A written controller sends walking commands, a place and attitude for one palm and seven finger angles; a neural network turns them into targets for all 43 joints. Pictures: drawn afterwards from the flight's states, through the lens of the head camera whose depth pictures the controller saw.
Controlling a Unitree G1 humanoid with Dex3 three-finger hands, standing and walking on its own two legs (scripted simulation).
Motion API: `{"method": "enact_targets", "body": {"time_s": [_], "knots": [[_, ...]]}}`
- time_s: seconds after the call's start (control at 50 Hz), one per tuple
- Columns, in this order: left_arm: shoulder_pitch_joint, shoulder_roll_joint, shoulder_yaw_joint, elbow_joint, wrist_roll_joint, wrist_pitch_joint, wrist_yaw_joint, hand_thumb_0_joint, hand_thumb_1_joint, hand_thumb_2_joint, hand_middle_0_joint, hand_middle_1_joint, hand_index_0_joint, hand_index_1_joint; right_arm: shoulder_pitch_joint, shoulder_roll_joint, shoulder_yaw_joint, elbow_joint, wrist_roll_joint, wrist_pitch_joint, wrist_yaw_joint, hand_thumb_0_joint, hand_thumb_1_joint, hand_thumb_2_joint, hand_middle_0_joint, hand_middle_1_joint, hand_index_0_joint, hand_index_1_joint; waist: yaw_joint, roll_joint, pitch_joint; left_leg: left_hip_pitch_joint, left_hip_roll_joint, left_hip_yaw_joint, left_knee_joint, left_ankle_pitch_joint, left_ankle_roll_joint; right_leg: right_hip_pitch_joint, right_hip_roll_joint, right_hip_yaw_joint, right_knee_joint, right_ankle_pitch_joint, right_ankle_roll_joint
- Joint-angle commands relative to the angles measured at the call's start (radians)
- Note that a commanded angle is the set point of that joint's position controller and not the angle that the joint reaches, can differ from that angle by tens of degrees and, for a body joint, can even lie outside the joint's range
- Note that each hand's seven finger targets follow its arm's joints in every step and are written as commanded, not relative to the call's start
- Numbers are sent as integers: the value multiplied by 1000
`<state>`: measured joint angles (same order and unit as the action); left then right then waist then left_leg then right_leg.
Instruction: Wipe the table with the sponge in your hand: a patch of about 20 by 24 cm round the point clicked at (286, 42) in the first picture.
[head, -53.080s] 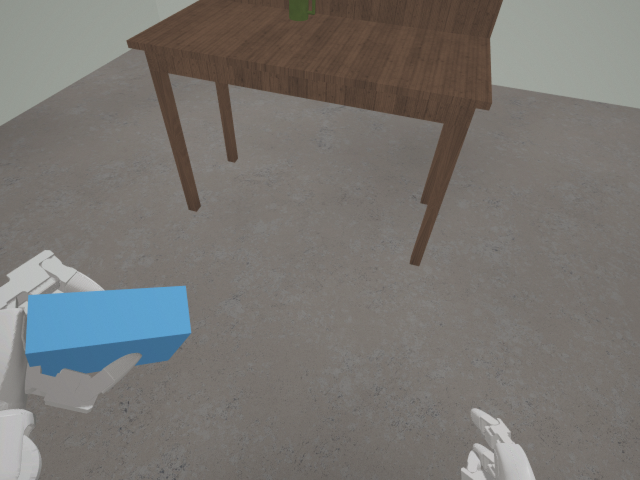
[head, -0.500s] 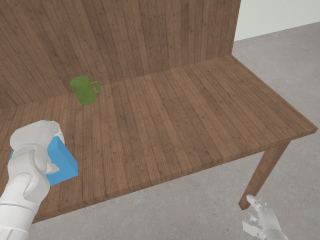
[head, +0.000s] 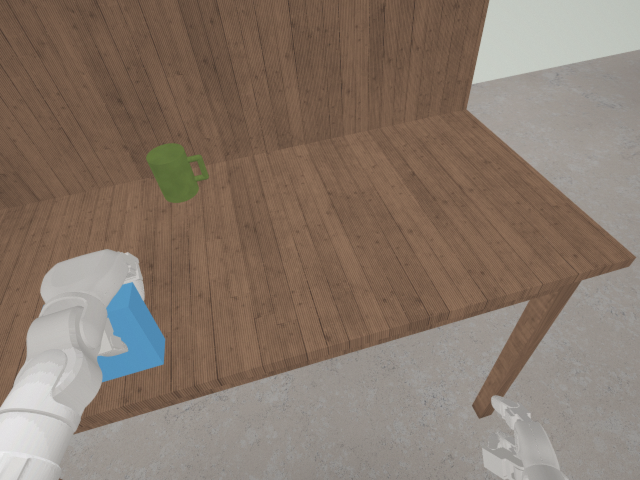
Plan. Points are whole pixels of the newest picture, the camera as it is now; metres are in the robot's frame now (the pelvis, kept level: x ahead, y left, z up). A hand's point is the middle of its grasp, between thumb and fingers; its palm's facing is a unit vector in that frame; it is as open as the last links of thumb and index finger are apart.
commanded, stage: lower the sponge onto the table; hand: left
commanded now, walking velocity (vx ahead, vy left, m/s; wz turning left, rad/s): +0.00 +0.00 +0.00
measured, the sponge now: (113, 345) +0.26 +0.33 +0.02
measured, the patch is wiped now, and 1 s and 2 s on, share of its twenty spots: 0.00 0.05 0.15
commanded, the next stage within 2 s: wipe forward along the first lane in 0.66 s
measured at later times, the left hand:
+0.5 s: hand (122, 296) +0.30 +0.31 +0.08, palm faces -0.08 -0.05 -1.00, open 9.1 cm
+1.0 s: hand (125, 283) +0.32 +0.32 +0.07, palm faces -0.08 -0.05 -1.00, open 9.1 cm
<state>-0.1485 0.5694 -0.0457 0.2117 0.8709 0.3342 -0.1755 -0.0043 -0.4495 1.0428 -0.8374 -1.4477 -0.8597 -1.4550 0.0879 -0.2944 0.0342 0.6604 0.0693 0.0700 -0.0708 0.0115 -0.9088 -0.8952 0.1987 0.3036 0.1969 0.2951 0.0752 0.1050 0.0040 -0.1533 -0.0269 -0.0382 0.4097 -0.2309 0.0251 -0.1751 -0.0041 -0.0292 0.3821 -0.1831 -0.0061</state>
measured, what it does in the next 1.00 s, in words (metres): stands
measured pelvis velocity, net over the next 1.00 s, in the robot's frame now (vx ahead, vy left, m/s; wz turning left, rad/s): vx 0.01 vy -0.01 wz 0.00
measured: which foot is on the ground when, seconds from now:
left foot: down 0.00-1.00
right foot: down 0.00-1.00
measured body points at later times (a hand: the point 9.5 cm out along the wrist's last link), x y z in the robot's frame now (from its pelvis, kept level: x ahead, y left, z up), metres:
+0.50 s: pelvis +0.01 +0.00 +0.00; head +0.01 -0.03 +0.45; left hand +0.30 +0.31 +0.13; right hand +0.20 -0.24 -0.10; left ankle -0.01 +0.11 -0.74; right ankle +0.01 -0.12 -0.74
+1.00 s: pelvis +0.01 -0.01 +0.00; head +0.02 -0.03 +0.45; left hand +0.32 +0.32 +0.13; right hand +0.21 -0.25 -0.11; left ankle -0.01 +0.11 -0.74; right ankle +0.02 -0.12 -0.74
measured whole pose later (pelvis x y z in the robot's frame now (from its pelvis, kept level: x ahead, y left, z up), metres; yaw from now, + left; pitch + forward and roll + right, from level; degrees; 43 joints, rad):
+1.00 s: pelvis +0.01 -0.01 +0.00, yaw +0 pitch +2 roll -1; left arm -0.25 0.54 -0.01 0.37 0.93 0.24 -0.02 0.00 -0.47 1.05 -0.85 -1.43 -0.87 -1.44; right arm 0.10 -0.28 0.01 0.70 0.07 0.07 -0.08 0.01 -0.91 -0.90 0.20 0.30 0.20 0.30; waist 0.08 0.08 -0.02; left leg -0.21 -0.01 -0.04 0.44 -0.26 0.01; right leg -0.23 0.01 -0.03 0.41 -0.21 -0.02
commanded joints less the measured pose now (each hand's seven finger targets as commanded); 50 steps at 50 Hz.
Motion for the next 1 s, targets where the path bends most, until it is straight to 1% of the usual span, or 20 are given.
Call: {"method": "enact_targets", "body": {"time_s": [0.0,0.06,0.1,0.14,0.2,0.26,0.32,0.4,0.44,0.48,0.5,0.52,0.6,0.62,0.74,0.8,0.82,0.9,0.92,0.98], "knots": [[-465,364,225,-404,66,-232,120,0,100,1300,-1200,-1600,-1200,-1600,-142,-83,-45,-170,-23,-93,-35,0,-900,-900,200,300,200,300,6,19,-278,94,3,-30,-52,188,34,84,38,43,-41,75,-71],[-414,302,236,-259,88,-259,228,0,100,1300,-1200,-1600,-1200,-1600,-90,-77,-62,-114,-27,-98,-43,0,-900,-900,200,300,200,300,8,45,-223,54,3,-24,-55,238,4,47,40,22,-37,90,-80],[-383,329,287,-189,66,-212,270,0,100,1300,-1200,-1600,-1200,-1600,-112,-90,-65,-102,-15,-89,-32,0,-900,-900,200,300,200,300,27,47,-199,19,2,-16,-68,209,-6,52,36,47,-47,73,-87],[-371,270,236,-157,54,-151,294,0,100,1300,-1200,-1600,-1200,-1600,-131,-88,-67,-101,-9,-81,-21,0,-900,-900,200,300,200,300,28,33,-236,0,3,2,-66,215,-11,76,22,24,-38,84,-76],[-270,255,211,-91,50,-50,280,0,100,1300,-1200,-1600,-1200,-1600,-175,-105,-60,-111,-3,-63,-6,0,-900,-900,200,300,200,300,36,-1,-230,-16,1,4,-76,219,-9,118,20,34,-39,104,-76],[-260,207,130,-76,45,7,216,0,100,1300,-1200,-1600,-1200,-1600,-177,-114,-58,-124,3,-47,-1,0,-900,-900,200,300,200,300,9,-85,-232,-24,-1,2,-68,214,8,132,13,14,-40,142,-61],[-317,190,90,-162,43,-26,163,0,100,1300,-1200,-1600,-1200,-1600,-175,-107,-56,-149,2,-55,-6,0,-900,-900,200,300,200,300,-9,-83,-259,15,-4,-1,-52,206,29,123,17,14,-39,138,-57],[-392,283,168,-225,64,-139,167,0,100,1300,-1200,-1600,-1200,-1600,-145,-99,-55,-143,-10,-70,-22,0,-900,-900,200,300,200,300,-6,-50,-235,38,-1,-15,-52,189,33,83,30,31,-45,100,-64],[-367,232,148,-189,83,-166,197,0,100,1300,-1200,-1600,-1200,-1600,-118,-85,-62,-129,-14,-77,-23,0,-900,-900,200,300,200,300,-5,-31,-231,43,-1,-10,-44,232,26,70,31,13,-34,119,-66],[-291,222,168,-142,73,-164,212,0,100,1300,-1200,-1600,-1200,-1600,-102,-95,-70,-117,-13,-71,-18,0,-900,-900,200,300,200,300,7,-27,-220,30,2,-6,-41,254,17,68,29,16,-32,152,-68],[-274,274,221,-148,74,-158,222,0,100,1300,-1200,-1600,-1200,-1600,-118,-102,-68,-117,-10,-67,-15,0,-900,-900,200,300,200,300,19,-2,-219,24,1,-9,-50,252,12,77,35,34,-33,143,-76],[-287,208,164,-159,71,-149,227,0,100,1300,-1200,-1600,-1200,-1600,-118,-93,-67,-127,-10,-65,-13,0,-900,-900,200,300,200,300,12,-9,-229,20,0,1,-43,268,13,86,27,11,-25,164,-71],[-254,267,222,-174,76,-112,256,0,100,1300,-1200,-1600,-1200,-1600,-144,-104,-68,-130,-12,-58,-4,0,-900,-900,200,300,200,300,30,-14,-254,16,1,-4,-43,299,7,111,30,36,-16,200,-75],[-269,223,182,-178,81,-104,257,0,100,1300,-1200,-1600,-1200,-1600,-136,-98,-69,-132,-12,-59,-5,0,-900,-900,200,300,200,300,19,-22,-274,20,1,6,-34,313,12,117,25,16,-11,218,-71],[-217,185,143,-113,72,-62,234,0,100,1300,-1200,-1600,-1200,-1600,-135,-102,-67,-126,-6,-48,-1,0,-900,-900,200,300,200,300,4,-86,-246,1,-4,13,-23,291,20,107,21,18,-11,242,-62],[-287,261,183,-67,79,-60,220,0,100,1300,-1200,-1600,-1200,-1600,-134,-118,-62,-110,-3,-39,-7,0,-900,-900,200,300,200,300,-2,-88,-211,-17,-8,9,-27,251,22,83,28,40,-19,208,-66],[-307,211,138,-72,82,-65,215,0,100,1300,-1200,-1600,-1200,-1600,-119,-109,-65,-119,-4,-42,-9,0,-900,-900,200,300,200,300,-10,-88,-235,-10,-8,18,-17,266,27,90,21,16,-10,226,-61],[-339,265,172,33,95,-81,199,0,100,1300,-1200,-1600,-1200,-1600,-100,-120,-62,-97,-2,-37,-13,0,-900,-900,200,300,200,300,-14,-91,-193,-35,-10,11,-18,216,25,42,29,30,-18,167,-64],[-383,216,118,45,102,-88,193,0,100,1300,-1200,-1600,-1200,-1600,-85,-116,-62,-99,-2,-39,-14,0,-900,-900,200,300,200,300,-30,-98,-197,-40,-11,18,-11,206,28,31,25,13,-15,159,-59],[-416,234,123,117,116,-114,186,0,100,1300,-1200,-1600,-1200,-1600,-57,-123,-69,-89,-4,-37,-14,0,-900,-900,200,300,200,300,-31,-110,-202,-56,-12,18,0,192,27,11,24,14,-9,153,-58]]}}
